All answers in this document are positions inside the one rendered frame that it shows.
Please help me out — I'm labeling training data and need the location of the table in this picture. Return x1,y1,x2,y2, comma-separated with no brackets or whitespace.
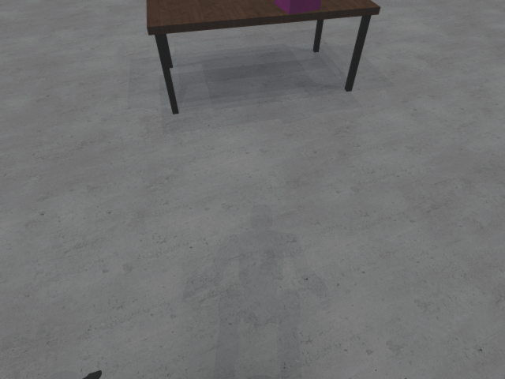
147,0,380,114

